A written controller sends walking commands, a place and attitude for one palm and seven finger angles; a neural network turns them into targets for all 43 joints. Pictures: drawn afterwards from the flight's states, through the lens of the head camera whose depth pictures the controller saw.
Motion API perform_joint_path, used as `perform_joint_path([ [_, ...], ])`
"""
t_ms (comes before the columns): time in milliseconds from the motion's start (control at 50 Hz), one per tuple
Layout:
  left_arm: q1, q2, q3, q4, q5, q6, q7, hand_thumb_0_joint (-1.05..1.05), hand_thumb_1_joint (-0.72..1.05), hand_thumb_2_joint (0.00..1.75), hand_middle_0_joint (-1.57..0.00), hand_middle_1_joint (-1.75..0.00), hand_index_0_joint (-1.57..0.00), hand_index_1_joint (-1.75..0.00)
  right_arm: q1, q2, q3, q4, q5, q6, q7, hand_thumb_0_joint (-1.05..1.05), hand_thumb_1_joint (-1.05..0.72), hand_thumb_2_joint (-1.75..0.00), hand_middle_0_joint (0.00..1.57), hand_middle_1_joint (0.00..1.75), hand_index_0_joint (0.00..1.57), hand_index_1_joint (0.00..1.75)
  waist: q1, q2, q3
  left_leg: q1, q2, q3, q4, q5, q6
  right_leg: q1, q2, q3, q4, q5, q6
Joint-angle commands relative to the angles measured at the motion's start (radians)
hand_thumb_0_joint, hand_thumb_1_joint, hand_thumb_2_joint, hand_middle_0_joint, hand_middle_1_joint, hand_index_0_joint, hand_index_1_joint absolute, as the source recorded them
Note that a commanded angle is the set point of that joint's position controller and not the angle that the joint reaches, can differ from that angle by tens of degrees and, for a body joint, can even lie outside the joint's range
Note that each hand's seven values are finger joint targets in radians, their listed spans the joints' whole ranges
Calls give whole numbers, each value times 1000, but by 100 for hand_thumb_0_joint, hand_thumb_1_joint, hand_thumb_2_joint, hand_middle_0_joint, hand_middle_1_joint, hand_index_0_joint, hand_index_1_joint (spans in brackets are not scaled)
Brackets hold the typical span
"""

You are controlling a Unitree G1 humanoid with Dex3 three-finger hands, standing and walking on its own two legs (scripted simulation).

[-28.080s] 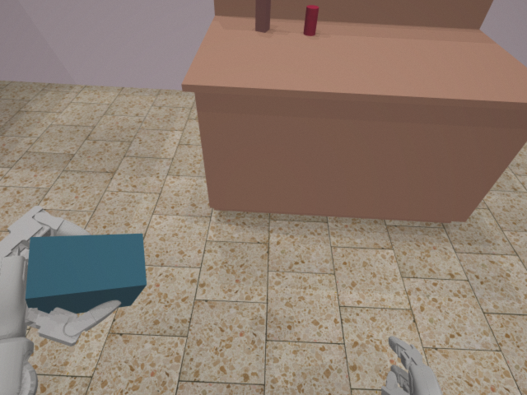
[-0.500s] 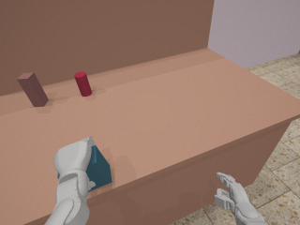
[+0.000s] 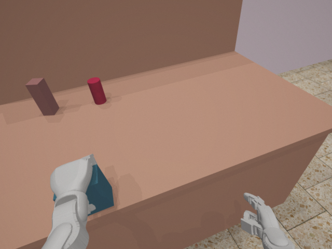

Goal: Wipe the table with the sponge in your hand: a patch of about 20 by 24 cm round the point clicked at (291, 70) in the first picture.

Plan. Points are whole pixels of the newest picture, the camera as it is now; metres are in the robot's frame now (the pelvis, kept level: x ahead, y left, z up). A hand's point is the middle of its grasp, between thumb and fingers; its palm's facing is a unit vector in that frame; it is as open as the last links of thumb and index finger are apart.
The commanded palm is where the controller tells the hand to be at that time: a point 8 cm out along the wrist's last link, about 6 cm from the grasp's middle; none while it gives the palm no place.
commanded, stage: wipe forward along the middle lane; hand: left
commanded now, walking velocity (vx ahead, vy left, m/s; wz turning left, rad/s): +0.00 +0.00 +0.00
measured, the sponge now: (88, 196) +0.23 +0.25 +0.01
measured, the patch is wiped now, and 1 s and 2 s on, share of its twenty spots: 1.00 1.00 1.00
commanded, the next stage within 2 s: slide back across to the first lane in 1.48 s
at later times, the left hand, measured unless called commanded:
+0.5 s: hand (81, 173) +0.27 +0.28 +0.04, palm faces -0.03 -0.05 -1.00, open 10.3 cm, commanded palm +0.25 +0.28 +0.08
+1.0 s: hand (76, 157) +0.32 +0.32 +0.05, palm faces -0.08 -0.01 -1.00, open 10.3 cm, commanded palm +0.30 +0.31 +0.08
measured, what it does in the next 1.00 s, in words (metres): stands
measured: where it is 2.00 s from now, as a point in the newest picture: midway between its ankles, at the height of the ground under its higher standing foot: outside the picture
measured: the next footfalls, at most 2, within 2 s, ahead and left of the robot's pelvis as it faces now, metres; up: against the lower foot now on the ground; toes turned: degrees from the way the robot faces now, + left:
none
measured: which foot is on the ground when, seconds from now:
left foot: down 0.00-1.00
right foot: down 0.00-1.00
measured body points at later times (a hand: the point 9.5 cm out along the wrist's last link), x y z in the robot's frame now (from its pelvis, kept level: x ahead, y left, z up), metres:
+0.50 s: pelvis -0.01 -0.01 +0.00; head -0.02 -0.04 +0.44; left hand +0.27 +0.28 +0.10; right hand +0.21 -0.23 -0.10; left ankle +0.00 +0.13 -0.74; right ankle +0.01 -0.10 -0.74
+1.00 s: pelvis -0.01 +0.00 -0.01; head +0.00 -0.03 +0.44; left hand +0.32 +0.32 +0.10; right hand +0.16 -0.25 -0.12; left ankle +0.00 +0.13 -0.74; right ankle +0.01 -0.10 -0.74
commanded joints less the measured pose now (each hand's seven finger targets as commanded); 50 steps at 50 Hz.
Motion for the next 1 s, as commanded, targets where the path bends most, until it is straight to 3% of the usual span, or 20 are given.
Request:
perform_joint_path([
  [0, -251, 165, 111, 6, 29, 11, 3, 0, 10, 130, -120, -160, -120, -160, -233, -102, -39, -163, -1, -58, -27, 0, -90, -90, 20, 30, 20, 30, 1, -124, -49, 16, -49, -30, -57, 91, 44, -41, 2, 75, -130, 36, -32],
  [60, -271, 122, 84, 73, 21, -11, -5, 0, 10, 130, -120, -160, -120, -160, -218, -97, -39, -162, 2, -62, -38, 0, -90, -90, 20, 30, 20, 30, -6, -159, -68, -2, -50, -25, -49, 94, 44, -37, -1, 54, -114, 65, -26],
  [100, -316, 190, 140, 96, 22, -29, -3, 0, 10, 130, -120, -160, -120, -160, -203, -109, -41, -151, -2, -62, -45, 0, -90, -90, 20, 30, 20, 30, -3, -150, -90, -3, -51, -29, -46, 86, 43, -32, -2, 73, -116, 68, -29],
  [120, -322, 132, 92, 109, 19, -34, -5, 0, 10, 130, -120, -160, -120, -160, -197, -100, -41, -163, 0, -62, -48, 0, -90, -90, 20, 30, 20, 30, -12, -146, -94, -17, -54, -19, -43, 80, 45, -31, -6, 52, -107, 67, -23],
  [140, -346, 137, 99, 148, 19, -42, -6, 0, 10, 130, -120, -160, -120, -160, -188, -102, -40, -153, 2, -65, -51, 0, -90, -90, 20, 30, 20, 30, -19, -185, -87, -21, -53, -20, -36, 86, 44, -40, -6, 55, -109, 85, -21],
  [200, -343, 189, 146, 201, 18, -57, -6, 0, 10, 130, -120, -160, -120, -160, -171, -117, -43, -144, -2, -62, -54, 0, -90, -90, 20, 30, 20, 30, -11, -167, -100, -40, -55, -22, -33, 87, 40, -34, -6, 72, -101, 111, -25],
  [240, -379, 139, 99, 234, 18, -60, -11, 0, 10, 130, -120, -160, -120, -160, -162, -110, -40, -151, 5, -60, -55, 0, -90, -90, 20, 30, 20, 30, -25, -170, -85, -56, -55, -19, -28, 83, 41, -51, -9, 48, -95, 109, -19],
  [300, -403, 202, 152, 273, 23, -74, -8, 0, 10, 130, -120, -160, -120, -160, -144, -123, -48, -142, 2, -58, -58, 0, -90, -90, 20, 30, 20, 30, -16, -163, -100, -67, -55, -21, -23, 71, 40, -57, -9, 64, -95, 95, -22],
  [320, -397, 158, 117, 266, 19, -81, -7, 0, 10, 130, -120, -160, -120, -160, -138, -116, -50, -155, 5, -59, -57, 0, -90, -90, 20, 30, 20, 30, -21, -152, -119, -73, -58, -14, -15, 77, 43, -45, -11, 47, -82, 117, -19],
  [380, -385, 157, 124, 301, 10, -96, -5, 0, 10, 130, -120, -160, -120, -160, -122, -119, -52, -154, 6, -59, -57, 0, -90, -90, 20, 30, 20, 30, -23, -188, -123, -95, -58, -14, -7, 76, 42, -47, -13, 51, -78, 131, -14],
  [400, -415, 220, 177, 307, 10, -104, 2, 0, 10, 130, -120, -160, -120, -160, -115, -127, -56, -142, 5, -58, -60, 0, -90, -90, 20, 30, 20, 30, -23, -176, -123, -93, -56, -18, -7, 70, 41, -53, -10, 66, -80, 124, -19],
  [480, -478, 206, 150, 361, 11, -113, 8, 0, 10, 130, -120, -160, -120, -160, -96, -127, -55, -140, 9, -55, -67, 0, -90, -90, 20, 30, 20, 30, -37, -194, -101, -127, -59, -13, -6, 31, 43, -74, -15, 53, -87, 70, -9],
  [500, -492, 268, 203, 363, 10, -121, 13, 0, 10, 130, -120, -160, -120, -160, -92, -134, -59, -133, 9, -55, -69, 0, -90, -90, 20, 30, 20, 30, -32, -175, -103, -124, -59, -18, -6, 25, 42, -78, -11, 68, -91, 51, -15],
  [560, -526, 222, 153, 409, 15, -128, 12, 0, 10, 130, -120, -160, -120, -160, -78, -128, -58, -136, 13, -54, -71, 0, -90, -90, 20, 30, 20, 30, -44, -178, -102, -141, -59, -11, -3, 18, 43, -87, -14, 49, -85, 43, -9],
  [660, -579, 280, 193, 476, 8, -152, 16, 0, 10, 130, -120, -160, -120, -160, -53, -133, -60, -129, 15, -52, -77, 0, -90, -90, 20, 30, 20, 30, -49, -187, -119, -167, -60, -11, 2, -6, 46, -81, -19, 53, -93, 11, -2],
  [700, -616, 334, 234, 484, 11, -168, 18, 0, 10, 130, -120, -160, -120, -160, -45, -139, -60, -121, 12, -51, -79, 0, -90, -90, 20, 30, 20, 30, -46, -153, -135, -168, -59, -13, 1, -7, 45, -82, -17, 69, -93, 7, -7],
  [760, -682, 305, 191, 533, 18, -184, 17, 0, 10, 130, -120, -160, -120, -160, -22, -137, -60, -119, 15, -51, -79, 0, -90, -90, 20, 30, 20, 30, -73, -160, -117, -176, -55, -8, 5, -20, 48, -113, -20, 47, -95, -14, -1],
  [800, -695, 382, 256, 557, 17, -198, 20, 0, 10, 130, -120, -160, -120, -160, -15, -145, -60, -111, 13, -49, -81, 0, -90, -90, 20, 30, 20, 30, -59, -147, -145, -185, -55, -13, 3, -20, 47, -93, -20, 64, -96, -18, -4],
  [860, -686, 305, 197, 595, 26, -213, 19, 0, 10, 130, -120, -160, -120, -160, 11, -138, -65, -117, 15, -49, -73, 0, -90, -90, 20, 30, 20, 30, -70, -142, -163, -184, -50, -9, 13, 17, 47, -99, -19, 32, -74, 49, -3],
  [980, -770, 336, 216, 638, 24, -231, 32, 0, 10, 130, -120, -160, -120, -160, 40, -145, -68, -105, 15, -41, -70, 0, -90, -90, 20, 30, 20, 30, -89, -169, -184, -193, -43, -9, 20, 33, 51, -102, -21, 18, -67, 90, 3],
])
